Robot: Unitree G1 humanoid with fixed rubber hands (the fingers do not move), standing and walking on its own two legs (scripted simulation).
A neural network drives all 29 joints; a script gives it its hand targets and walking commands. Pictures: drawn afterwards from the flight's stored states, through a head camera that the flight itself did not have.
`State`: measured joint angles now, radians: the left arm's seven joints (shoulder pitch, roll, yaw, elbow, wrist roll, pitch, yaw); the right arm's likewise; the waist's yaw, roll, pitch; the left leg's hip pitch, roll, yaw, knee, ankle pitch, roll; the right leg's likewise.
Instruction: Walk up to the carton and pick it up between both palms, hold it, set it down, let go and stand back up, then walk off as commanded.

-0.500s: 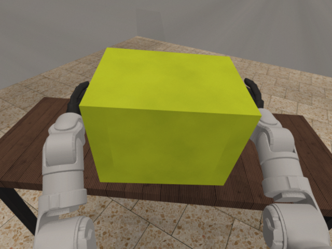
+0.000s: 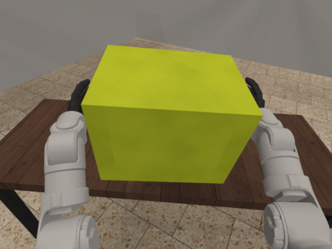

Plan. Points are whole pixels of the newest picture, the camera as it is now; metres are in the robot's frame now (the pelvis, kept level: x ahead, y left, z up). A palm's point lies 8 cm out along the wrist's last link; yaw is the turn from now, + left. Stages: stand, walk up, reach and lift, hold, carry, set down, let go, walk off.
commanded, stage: set down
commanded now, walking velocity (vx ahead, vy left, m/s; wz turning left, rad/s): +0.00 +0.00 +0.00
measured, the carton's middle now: (167, 116) +0.38 +0.00 +0.18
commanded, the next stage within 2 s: none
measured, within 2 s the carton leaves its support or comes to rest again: neither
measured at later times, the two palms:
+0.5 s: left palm (79, 126) +0.35 +0.21 +0.17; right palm (236, 118) +0.40 -0.19 +0.15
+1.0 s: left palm (84, 129) +0.36 +0.21 +0.15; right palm (235, 117) +0.42 -0.19 +0.14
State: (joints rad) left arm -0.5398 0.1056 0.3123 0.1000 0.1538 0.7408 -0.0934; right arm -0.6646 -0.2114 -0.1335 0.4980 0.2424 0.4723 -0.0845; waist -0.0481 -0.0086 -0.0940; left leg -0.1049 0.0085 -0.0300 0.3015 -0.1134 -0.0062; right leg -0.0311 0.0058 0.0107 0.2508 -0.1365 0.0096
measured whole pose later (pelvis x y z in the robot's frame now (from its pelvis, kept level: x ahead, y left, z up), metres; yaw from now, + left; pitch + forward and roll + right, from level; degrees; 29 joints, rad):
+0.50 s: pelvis +0.03 -0.01 +0.00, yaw +2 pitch -5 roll +0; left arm -0.39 0.08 0.25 0.06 0.16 0.49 -0.05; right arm -0.53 -0.18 -0.15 0.55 0.16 0.12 0.01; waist 0.00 -0.02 -0.01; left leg -0.06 0.01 -0.05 0.30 -0.16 -0.02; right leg 0.03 0.00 -0.02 0.24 -0.18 0.00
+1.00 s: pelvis +0.03 -0.02 +0.00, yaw +1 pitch -2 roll +0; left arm -0.41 0.05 0.28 0.14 0.16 0.45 -0.03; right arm -0.58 -0.21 -0.14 0.64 0.13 0.08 0.03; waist 0.03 0.00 -0.03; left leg -0.11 0.02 -0.04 0.29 -0.14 -0.03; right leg -0.04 0.01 -0.03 0.27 -0.19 -0.01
